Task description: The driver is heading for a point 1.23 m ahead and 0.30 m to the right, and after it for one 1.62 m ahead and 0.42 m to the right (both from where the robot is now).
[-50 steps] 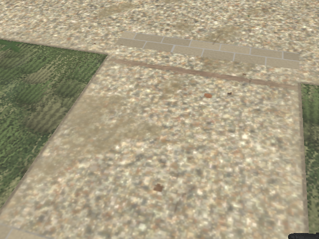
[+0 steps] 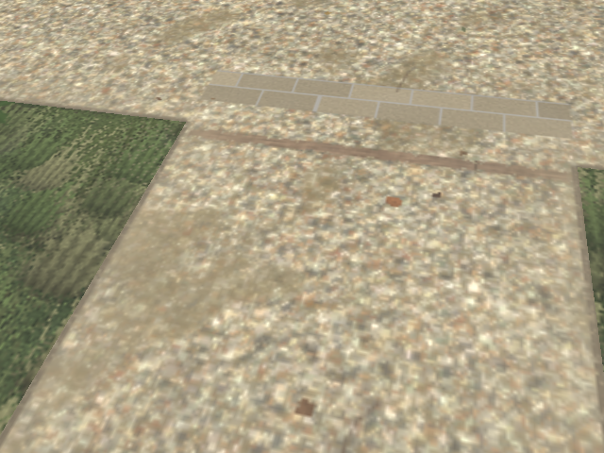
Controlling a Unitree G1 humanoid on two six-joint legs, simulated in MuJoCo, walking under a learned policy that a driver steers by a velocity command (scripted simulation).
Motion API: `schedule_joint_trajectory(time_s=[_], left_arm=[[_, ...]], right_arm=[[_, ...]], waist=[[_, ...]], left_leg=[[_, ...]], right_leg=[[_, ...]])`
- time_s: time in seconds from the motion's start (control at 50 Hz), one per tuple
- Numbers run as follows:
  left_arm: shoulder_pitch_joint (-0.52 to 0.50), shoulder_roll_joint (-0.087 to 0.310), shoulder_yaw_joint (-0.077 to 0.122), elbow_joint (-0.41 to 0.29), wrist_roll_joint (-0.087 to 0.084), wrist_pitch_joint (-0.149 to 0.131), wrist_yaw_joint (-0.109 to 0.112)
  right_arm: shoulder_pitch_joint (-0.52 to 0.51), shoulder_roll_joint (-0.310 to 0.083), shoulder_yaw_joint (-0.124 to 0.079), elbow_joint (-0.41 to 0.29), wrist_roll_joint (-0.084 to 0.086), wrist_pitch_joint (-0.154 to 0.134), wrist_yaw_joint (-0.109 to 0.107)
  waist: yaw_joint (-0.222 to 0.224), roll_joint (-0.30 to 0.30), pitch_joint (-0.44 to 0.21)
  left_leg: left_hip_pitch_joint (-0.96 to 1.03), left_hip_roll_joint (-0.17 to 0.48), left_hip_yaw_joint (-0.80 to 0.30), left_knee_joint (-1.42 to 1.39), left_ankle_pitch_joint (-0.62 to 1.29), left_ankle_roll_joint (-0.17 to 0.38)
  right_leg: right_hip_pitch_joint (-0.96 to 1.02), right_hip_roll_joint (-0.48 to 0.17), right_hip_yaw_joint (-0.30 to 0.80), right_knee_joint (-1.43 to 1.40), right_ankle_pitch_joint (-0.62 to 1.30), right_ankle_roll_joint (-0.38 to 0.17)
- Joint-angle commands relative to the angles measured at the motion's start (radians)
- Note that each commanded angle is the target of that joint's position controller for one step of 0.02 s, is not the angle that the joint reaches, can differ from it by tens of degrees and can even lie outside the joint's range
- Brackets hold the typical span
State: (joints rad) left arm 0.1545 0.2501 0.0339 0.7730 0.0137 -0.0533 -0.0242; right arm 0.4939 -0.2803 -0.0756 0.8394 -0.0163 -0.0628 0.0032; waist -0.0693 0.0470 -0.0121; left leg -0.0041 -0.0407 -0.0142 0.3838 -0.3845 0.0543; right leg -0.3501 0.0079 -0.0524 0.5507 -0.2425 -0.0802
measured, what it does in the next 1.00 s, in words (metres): walks ahead: right foot, then left foot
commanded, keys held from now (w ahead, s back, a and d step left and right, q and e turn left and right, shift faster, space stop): w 0.70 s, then w+e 0.30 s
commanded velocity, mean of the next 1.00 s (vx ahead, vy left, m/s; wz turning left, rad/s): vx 0.47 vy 0.00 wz -0.08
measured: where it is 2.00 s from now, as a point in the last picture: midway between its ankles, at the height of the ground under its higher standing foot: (339, 263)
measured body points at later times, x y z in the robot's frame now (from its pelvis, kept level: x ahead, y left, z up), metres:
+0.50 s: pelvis +0.24 +0.04 -0.01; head +0.25 +0.05 +0.44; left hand +0.20 +0.28 -0.16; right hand +0.42 -0.21 -0.10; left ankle +0.32 +0.11 -0.74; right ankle +0.07 -0.10 -0.71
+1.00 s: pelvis +0.52 +0.04 -0.01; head +0.55 +0.04 +0.43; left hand +0.71 +0.26 -0.13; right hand +0.45 -0.21 -0.16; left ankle +0.33 +0.11 -0.73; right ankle +0.64 -0.02 -0.73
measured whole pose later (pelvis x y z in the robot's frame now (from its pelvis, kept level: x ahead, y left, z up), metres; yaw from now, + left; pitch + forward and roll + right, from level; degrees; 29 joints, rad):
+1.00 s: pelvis +0.52 +0.04 -0.01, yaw -5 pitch +1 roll +1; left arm 0.07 0.22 0.01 0.84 0.03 -0.04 -0.04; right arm 0.44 -0.22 -0.03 0.98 -0.03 -0.08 -0.04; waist -0.03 -0.01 0.06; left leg 0.16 -0.05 0.18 0.34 -0.45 0.05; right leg -0.46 0.06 -0.12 0.54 -0.10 -0.17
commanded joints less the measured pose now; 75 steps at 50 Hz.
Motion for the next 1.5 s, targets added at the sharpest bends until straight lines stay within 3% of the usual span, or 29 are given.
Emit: schedule_joint_trajectory(time_s=[0.02, 0.04, 0.06, 0.08, 0.14, 0.24, 0.36, 0.4, 0.44, 0.46, 0.48, 0.5, 0.54, 0.6, 0.7, 0.86, 0.96, 1.0, 1.02, 1.04, 1.06, 1.1, 1.12, 1.16, 1.22, 1.32, 1.42, 1.46, 1.5], left_arm=[[0.384, 0.204, 0.065, 0.059, 0.031, -0.008, 0.029], [0.389, 0.291, 0.077, 0.052, 0.024, -0.005, 0.029], [0.232, 0.225, 0.068, 0.03, 0.012, 0.004, 0.031], [0.133, 0.153, 0.045, 0.009, 0.002, -0.003, 0.027], [0.124, 0.093, 0.019, 0.053, 0.002, -0.032, 0.026], [0.207, 0.099, 0.013, 0.118, 0.001, -0.049, 0.024], [0.235, 0.124, 0.017, 0.164, -0.005, -0.06, 0.019], [0.242, 0.146, 0.024, 0.178, -0.013, -0.057, 0.019], [0.23, 0.148, 0.022, 0.193, -0.017, -0.047, 0.022], [0.219, 0.11, 0.01, 0.167, -0.016, -0.043, 0.021], [0.259, 0.031, -0.008, 0.119, -0.023, -0.04, 0.02], [0.331, 0.044, 0.003, 0.122, -0.024, -0.041, 0.016], [0.211, 0.085, 0.014, 0.105, 0.011, -0.036, 0.009], [0.217, 0.031, 0.002, 0.113, 0.019, -0.008, -0.009], [0.087, 0.028, -0.002, 0.064, 0.021, 0.016, -0.012], [-0.156, 0.019, -0.02, 0.001, 0.006, 0.022, -0.02], [-0.003, 0.068, 0.002, 0.04, 0.016, 0.015, -0.013], [0.231, 0.114, 0.035, 0.108, 0.026, 0.003, -0.008], [0.339, 0.202, 0.066, 0.118, 0.032, 0.007, 0.009], [0.273, 0.254, 0.084, 0.098, 0.015, 0.022, 0.012], [0.224, 0.224, 0.083, 0.099, -0.014, 0.026, 0.008], [0.151, 0.132, 0.062, 0.093, -0.004, 0.023, 0.013], [0.141, 0.111, 0.055, 0.095, -0.007, 0.017, 0.017], [0.147, 0.11, 0.051, 0.097, -0.013, -0.001, 0.019], [0.204, 0.154, 0.062, 0.105, -0.016, -0.012, 0.02], [0.317, 0.149, 0.062, 0.112, -0.015, -0.001, 0.023], [0.378, 0.159, 0.065, 0.107, 0.002, 0.005, 0.036], [0.347, 0.175, 0.07, 0.092, 0.005, 0.003, 0.045], [0.268, 0.199, 0.075, 0.068, 0.005, -0.004, 0.043]], right_arm=[[-0.208, -0.032, 0.016, -0.136, -0.007, -0.03, 0.004], [-0.123, 0.003, 0.024, -0.144, -0.012, -0.012, 0.003], [-0.146, -0.076, 0.01, -0.127, -0.032, 0.006, -0.001], [-0.184, -0.102, 0.006, -0.133, -0.034, 0.005, 0.008], [-0.146, -0.072, 0.015, -0.101, -0.023, 0.011, 0.029], [-0.291, -0.026, 0.032, -0.164, -0.023, 0.026, 0.044], [-0.425, -0.033, 0.029, -0.227, -0.017, 0.03, 0.041], [-0.405, -0.044, 0.026, -0.23, -0.031, 0.022, 0.027], [-0.237, -0.054, 0.014, -0.179, -0.035, 0.008, 0.009], [-0.051, -0.102, -0.01, -0.107, -0.041, -0.001, -0.005], [0.093, -0.216, -0.035, -0.094, -0.059, -0.006, -0.014], [0.072, -0.247, -0.042, -0.09, -0.039, -0.001, -0.008], [-0.107, -0.112, -0.009, -0.113, -0.012, -0.007, -0.002], [-0.144, -0.038, 0.016, -0.077, -0.004, -0.033, 0.002], [-0.033, -0.054, 0.012, 0.001, 0.011, -0.042, -0.003], [0.007, -0.049, 0.018, 0.083, 0.0, -0.043, -0.024], [-0.025, -0.095, 0.012, 0.114, -0.012, -0.028, -0.054], [-0.056, -0.126, 0.005, 0.101, -0.017, -0.012, -0.054], [-0.048, -0.082, 0.018, 0.061, -0.019, -0.016, -0.044], [-0.025, -0.021, 0.023, 0.014, 0.003, -0.025, -0.018], [-0.123, -0.079, 0.019, -0.003, -0.013, -0.036, -0.014], [-0.204, -0.08, 0.021, -0.029, 0.001, -0.058, -0.006], [-0.213, -0.07, 0.023, -0.035, -0.014, -0.044, -0.007], [-0.194, -0.047, 0.029, -0.037, -0.034, -0.006, -0.002], [-0.281, -0.037, 0.033, -0.076, -0.034, 0.019, 0.004], [-0.487, -0.04, 0.04, -0.148, -0.024, 0.02, 0.015], [-0.627, -0.047, 0.053, -0.208, -0.014, 0.007, 0.02], [-0.602, -0.068, 0.051, -0.215, -0.01, -0.002, 0.018], [-0.43, -0.111, 0.034, -0.166, -0.006, -0.012, 0.005]], waist=[[0.255, -0.253, -0.125], [0.189, -0.38, -0.138], [0.135, -0.229, -0.025], [0.095, -0.143, 0.061], [0.049, -0.107, 0.063], [0.062, -0.121, 0.137], [0.084, -0.109, 0.13], [0.08, -0.113, 0.13], [-0.008, -0.083, 0.035], [-0.067, -0.035, -0.107], [-0.081, 0.156, -0.243], [-0.036, 0.231, -0.271], [0.02, 0.0, -0.042], [0.084, 0.023, 0.007], [0.081, 0.0, 0.055], [0.034, 0.01, 0.139], [0.11, 0.051, 0.015], [0.212, 0.032, -0.094], [0.23, -0.087, -0.192], [0.143, -0.312, -0.235], [0.151, -0.121, -0.14], [0.09, 0.011, 0.04], [0.063, 0.02, 0.058], [0.036, -0.021, 0.038], [0.051, -0.053, 0.054], [0.135, -0.1, 0.057], [0.181, -0.12, 0.064], [0.151, -0.13, 0.062], [0.065, -0.133, 0.001]], left_leg=[[-0.478, 0.038, 0.041, 0.412, 0.325, 0.056], [-0.643, -0.067, 0.031, 0.677, -0.154, 0.037], [-0.715, 0.008, -0.033, 0.809, -0.1, 0.062], [-0.719, 0.054, -0.048, 0.813, 0.006, 0.065], [-0.62, 0.104, -0.017, 0.719, 0.119, 0.021], [-0.634, 0.122, 0.035, 0.502, 0.239, -0.053], [-0.5, 0.098, 0.068, 0.28, 0.27, -0.012], [-0.482, 0.075, 0.091, 0.242, 0.207, 0.016], [-0.241, 0.008, 0.122, 0.138, 0.205, 0.051], [0.02, 0.062, 0.036, 0.109, 0.156, 0.069], [0.248, 0.351, -0.37, -0.002, -0.107, 0.121], [0.276, 0.465, -0.787, -0.191, -0.176, 0.197], [0.038, 0.389, -0.479, -0.165, -0.014, 0.166], [-0.114, 0.263, -0.204, -0.227, 0.32, 0.111], [-0.057, 0.224, -0.085, -0.26, 0.545, 0.118], [0.026, 0.222, 0.103, -0.303, 0.692, 0.058], [0.207, 0.26, 0.183, 0.045, 1.306, 0.026], [0.079, 0.248, 0.202, 0.439, 1.117, 0.026], [-0.155, 0.179, 0.216, 0.765, 0.623, 0.02], [-0.596, -0.058, 0.093, 1.092, -0.16, -0.025], [-0.721, 0.025, -0.061, 1.086, -0.071, 0.0], [-0.669, 0.099, -0.044, 0.92, 0.077, -0.005], [-0.616, 0.121, -0.046, 0.859, 0.084, -0.021], [-0.549, 0.132, -0.032, 0.783, 0.085, -0.055], [-0.592, 0.136, 0.006, 0.657, 0.159, -0.091], [-0.672, 0.109, 0.018, 0.426, 0.359, -0.105], [-0.682, 0.061, 0.014, 0.262, 0.367, -0.084], [-0.591, 0.049, -0.008, 0.184, 0.342, -0.062], [-0.322, 0.004, -0.002, 0.125, 0.264, -0.026]], right_leg=[[0.597, -0.202, 0.289, -0.223, -0.221, -0.054], [0.568, -0.405, 0.724, -0.427, -0.534, -0.161], [0.422, -0.382, 0.729, -0.442, -0.663, -0.183], [0.309, -0.348, 0.612, -0.426, -0.554, -0.163], [0.226, -0.219, 0.33, -0.446, -0.193, -0.102], [0.141, -0.206, 0.215, -0.49, -0.088, -0.113], [0.192, -0.234, 0.133, -0.455, 0.17, -0.1], [0.269, -0.252, 0.132, -0.399, 0.33, -0.109], [0.271, -0.21, 0.055, -0.141, 0.667, -0.08], [0.166, -0.149, 0.017, 0.087, 0.551, -0.051], [-0.06, -0.04, -0.034, 0.437, 0.124, -0.019], [-0.266, 0.068, 0.06, 0.643, -0.262, -0.025], [-0.335, -0.058, 0.112, 0.694, -0.096, -0.046], [-0.225, -0.117, 0.091, 0.573, 0.004, -0.014], [-0.361, -0.123, 0.043, 0.509, 0.114, 0.025], [-0.294, -0.046, -0.025, 0.12, 0.306, 0.007], [-0.082, 0.077, -0.1, 0.03, 0.104, -0.094], [0.207, 0.087, -0.037, -0.083, 0.086, -0.153], [0.427, -0.145, 0.255, -0.046, 0.027, -0.22], [0.653, -0.347, 0.829, -0.204, 0.018, -0.407], [0.594, -0.319, 0.756, -0.271, -0.041, -0.367], [0.33, -0.259, 0.541, -0.325, 0.138, -0.28], [0.252, -0.212, 0.468, -0.329, 0.231, -0.25], [0.19, -0.155, 0.383, -0.339, 0.35, -0.227], [0.16, -0.109, 0.331, -0.358, 0.413, -0.206], [0.262, -0.076, 0.339, -0.325, 0.475, -0.128], [0.386, -0.104, 0.406, -0.258, 0.545, -0.133], [0.389, -0.124, 0.438, -0.224, 0.569, -0.118], [0.318, -0.102, 0.427, -0.098, 0.728, -0.074]])
Velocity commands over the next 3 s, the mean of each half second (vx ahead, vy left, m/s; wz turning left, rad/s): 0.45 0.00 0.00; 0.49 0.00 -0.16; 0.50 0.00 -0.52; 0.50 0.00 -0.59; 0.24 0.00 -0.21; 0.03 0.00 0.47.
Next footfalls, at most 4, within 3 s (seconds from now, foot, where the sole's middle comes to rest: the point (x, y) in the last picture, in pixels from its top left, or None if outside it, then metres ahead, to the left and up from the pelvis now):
0.02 right None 0.10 -0.11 -0.77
0.46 left None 0.36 0.12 -0.77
1.00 right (320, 389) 0.68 -0.02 -0.77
1.54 left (286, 268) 1.04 0.04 -0.77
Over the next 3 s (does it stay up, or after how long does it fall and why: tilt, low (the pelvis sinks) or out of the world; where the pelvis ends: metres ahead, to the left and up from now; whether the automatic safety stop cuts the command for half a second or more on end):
stays up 1.19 -0.27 0.01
